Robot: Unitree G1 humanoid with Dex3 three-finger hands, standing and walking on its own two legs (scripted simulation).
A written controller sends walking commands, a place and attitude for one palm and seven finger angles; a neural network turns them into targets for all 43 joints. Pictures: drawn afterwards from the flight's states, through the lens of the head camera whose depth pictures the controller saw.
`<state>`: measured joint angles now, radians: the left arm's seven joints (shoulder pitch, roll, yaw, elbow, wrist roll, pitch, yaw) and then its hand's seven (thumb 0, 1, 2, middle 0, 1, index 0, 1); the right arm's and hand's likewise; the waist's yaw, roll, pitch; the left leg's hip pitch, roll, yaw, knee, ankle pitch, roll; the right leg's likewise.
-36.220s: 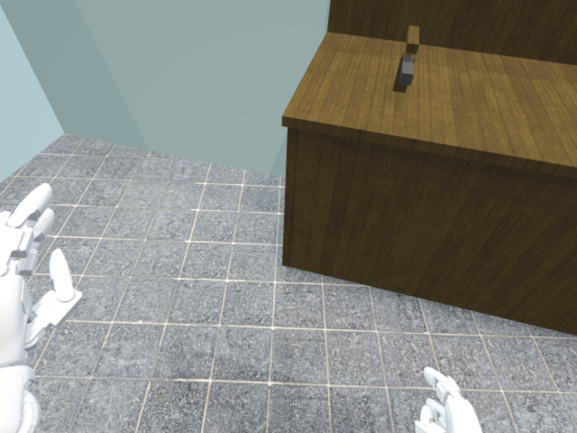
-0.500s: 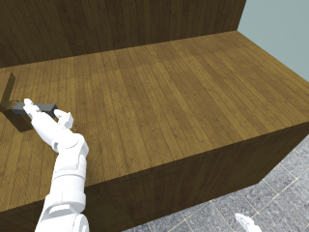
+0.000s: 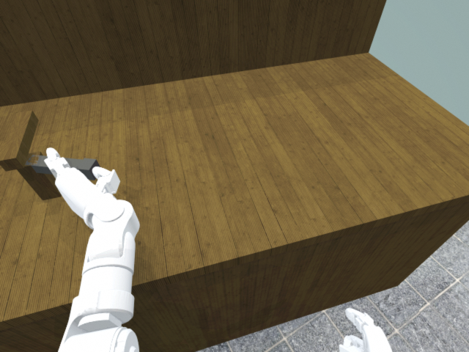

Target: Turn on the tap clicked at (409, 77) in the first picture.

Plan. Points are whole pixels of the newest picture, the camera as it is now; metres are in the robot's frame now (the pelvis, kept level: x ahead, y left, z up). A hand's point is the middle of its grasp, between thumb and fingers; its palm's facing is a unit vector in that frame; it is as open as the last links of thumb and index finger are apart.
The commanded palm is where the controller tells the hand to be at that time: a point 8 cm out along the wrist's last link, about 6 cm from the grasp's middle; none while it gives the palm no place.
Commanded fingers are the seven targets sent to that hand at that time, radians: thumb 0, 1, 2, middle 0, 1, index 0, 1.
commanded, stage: lift the hand up off the lever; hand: left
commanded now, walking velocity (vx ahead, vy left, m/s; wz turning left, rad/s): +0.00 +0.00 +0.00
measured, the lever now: (89, 169) +0.39 +0.31 +0.10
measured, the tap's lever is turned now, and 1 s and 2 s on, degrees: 66 62 62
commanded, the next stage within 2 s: draw the hand back beside the body in 1.54 s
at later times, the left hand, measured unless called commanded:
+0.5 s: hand (92, 168) +0.35 +0.26 +0.15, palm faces +0.85 -0.53 -0.02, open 8.0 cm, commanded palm +0.30 +0.28 +0.14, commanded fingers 0.00 0.90 0.90 -0.15 -0.15 -0.15 -0.15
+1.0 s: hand (87, 157) +0.35 +0.26 +0.17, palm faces +0.82 -0.58 -0.02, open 7.8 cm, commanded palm +0.29 +0.28 +0.16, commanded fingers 0.00 0.90 0.90 -0.15 -0.15 -0.15 -0.15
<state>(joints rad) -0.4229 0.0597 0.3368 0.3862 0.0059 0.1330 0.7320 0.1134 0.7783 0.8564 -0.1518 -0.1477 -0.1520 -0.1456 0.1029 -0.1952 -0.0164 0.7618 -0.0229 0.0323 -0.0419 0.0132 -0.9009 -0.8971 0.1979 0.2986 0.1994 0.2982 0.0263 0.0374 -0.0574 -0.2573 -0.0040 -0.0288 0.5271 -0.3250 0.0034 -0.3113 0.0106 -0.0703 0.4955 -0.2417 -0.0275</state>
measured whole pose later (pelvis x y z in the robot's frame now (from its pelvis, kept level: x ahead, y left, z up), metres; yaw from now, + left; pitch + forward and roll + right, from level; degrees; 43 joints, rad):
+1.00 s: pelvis +0.00 -0.01 +0.01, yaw +2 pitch +0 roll +0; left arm -0.43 0.11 0.31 0.22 -0.03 0.28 0.67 0.02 0.90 0.90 -0.15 -0.15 -0.15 -0.15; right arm 0.08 -0.22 -0.01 0.79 0.01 0.01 -0.07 0.01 -0.90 -0.90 0.20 0.30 0.20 0.30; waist 0.06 0.06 -0.03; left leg -0.15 -0.01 -0.05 0.43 -0.28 -0.01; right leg -0.20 0.01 -0.10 0.41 -0.21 -0.04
